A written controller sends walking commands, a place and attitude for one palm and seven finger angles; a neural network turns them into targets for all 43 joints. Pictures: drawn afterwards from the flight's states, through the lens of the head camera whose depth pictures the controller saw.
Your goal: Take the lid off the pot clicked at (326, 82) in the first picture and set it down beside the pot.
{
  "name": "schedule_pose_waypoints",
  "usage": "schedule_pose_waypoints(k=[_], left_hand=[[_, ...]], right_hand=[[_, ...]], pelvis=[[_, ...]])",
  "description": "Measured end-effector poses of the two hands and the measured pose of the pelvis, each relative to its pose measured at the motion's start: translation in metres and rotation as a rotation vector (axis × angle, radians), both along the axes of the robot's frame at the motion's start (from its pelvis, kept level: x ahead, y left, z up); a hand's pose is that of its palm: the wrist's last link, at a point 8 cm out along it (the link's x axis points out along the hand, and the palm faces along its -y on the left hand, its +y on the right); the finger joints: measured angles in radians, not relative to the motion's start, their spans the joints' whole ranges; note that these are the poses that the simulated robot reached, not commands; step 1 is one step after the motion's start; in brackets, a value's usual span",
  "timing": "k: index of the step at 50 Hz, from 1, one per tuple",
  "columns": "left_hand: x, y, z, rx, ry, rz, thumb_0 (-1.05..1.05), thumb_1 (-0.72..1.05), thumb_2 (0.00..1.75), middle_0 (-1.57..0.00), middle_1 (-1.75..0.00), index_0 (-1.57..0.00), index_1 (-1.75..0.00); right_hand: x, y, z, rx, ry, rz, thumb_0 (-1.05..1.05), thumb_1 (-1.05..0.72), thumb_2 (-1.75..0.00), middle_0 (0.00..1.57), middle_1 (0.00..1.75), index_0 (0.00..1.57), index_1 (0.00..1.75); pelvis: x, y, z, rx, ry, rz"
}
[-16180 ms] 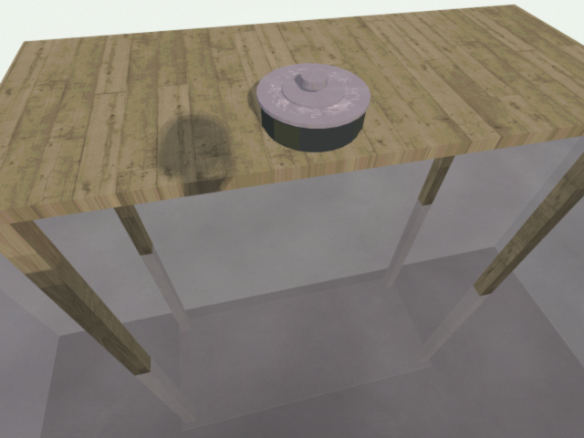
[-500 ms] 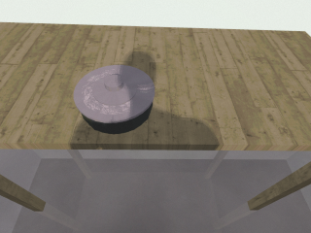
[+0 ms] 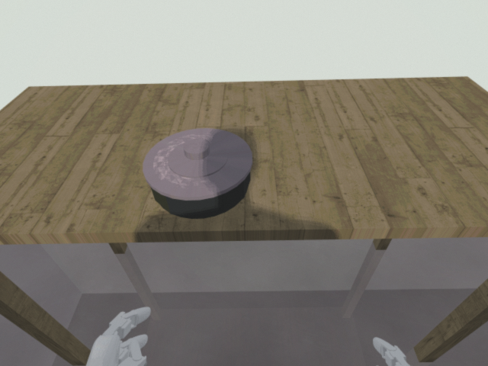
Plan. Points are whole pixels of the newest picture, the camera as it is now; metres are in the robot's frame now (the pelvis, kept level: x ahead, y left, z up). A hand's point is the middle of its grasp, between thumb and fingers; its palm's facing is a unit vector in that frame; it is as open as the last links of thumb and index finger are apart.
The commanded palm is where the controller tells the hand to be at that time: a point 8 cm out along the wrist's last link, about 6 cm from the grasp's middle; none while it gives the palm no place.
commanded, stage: lift the closed hand beside the body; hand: left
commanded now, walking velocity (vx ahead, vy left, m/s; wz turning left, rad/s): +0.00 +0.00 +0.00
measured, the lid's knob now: (196, 149) +0.45 +0.11 +0.16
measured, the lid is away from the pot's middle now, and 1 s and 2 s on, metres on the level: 0.00 0.00 0.00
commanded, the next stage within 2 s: raise the hand higher, near the body in 0.38 s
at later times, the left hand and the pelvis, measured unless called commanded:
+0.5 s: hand (74, 346) +0.13 +0.21 +0.11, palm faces +0.34 -0.84 -0.41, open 3.1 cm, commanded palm +0.07 +0.25 +0.14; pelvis -0.01 -0.02 +0.00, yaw +1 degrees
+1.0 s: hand (60, 297) +0.15 +0.21 +0.18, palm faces +0.39 -0.80 -0.45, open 3.1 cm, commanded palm +0.09 +0.25 +0.20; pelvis +0.00 -0.02 +0.00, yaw +0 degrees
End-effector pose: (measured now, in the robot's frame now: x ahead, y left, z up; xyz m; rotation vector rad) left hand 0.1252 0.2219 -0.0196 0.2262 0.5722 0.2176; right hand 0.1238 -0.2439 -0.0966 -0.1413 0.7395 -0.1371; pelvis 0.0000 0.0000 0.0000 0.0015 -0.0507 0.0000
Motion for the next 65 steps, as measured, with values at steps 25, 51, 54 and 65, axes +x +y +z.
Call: schedule_pose_waypoints(k=[25, 51, 54, 65], left_hand=[[-0.038, 0.027, 0.148, 0.281, -0.477, 0.039, 0.01, 0.9, 0.9, -1.25, -1.45, -1.25, -1.45], [-0.014, 0.024, 0.219, 0.421, -0.758, -0.042, 0.01, 0.89, 0.9, -1.31, -1.5, -1.3, -1.5], [-0.013, 0.025, 0.226, 0.43, -0.794, -0.041, 0.01, 0.89, 0.9, -1.31, -1.5, -1.3, -1.5], [-0.003, 0.029, 0.251, 0.459, -0.921, -0.045, 0.01, 0.89, 0.9, -1.31, -1.5, -1.31, -1.5]], right_hand=[[0.049, 0.035, 0.027, 0.032, -0.15, 0.177, 0.01, -0.9, -0.9, 0.2, 0.3, 0.2, 0.3], [0.08, 0.013, 0.047, -0.006, -0.259, 0.116, 0.02, -0.91, -0.9, 0.2, 0.3, 0.19, 0.3], [0.081, 0.021, 0.046, 0.007, -0.255, 0.137, 0.01, -0.91, -0.9, 0.2, 0.3, 0.19, 0.3], [0.067, 0.034, 0.033, 0.02, -0.185, 0.167, 0.01, -0.9, -0.9, 0.2, 0.3, 0.2, 0.3]], pelvis=[[-0.013, -0.024, 0.0, -0.013, -0.041, 0.021], [-0.002, -0.023, 0.001, -0.01, -0.044, -0.001], [-0.003, -0.022, 0.001, -0.011, -0.046, 0.001], [-0.005, -0.018, 0.001, -0.012, -0.05, 0.001]])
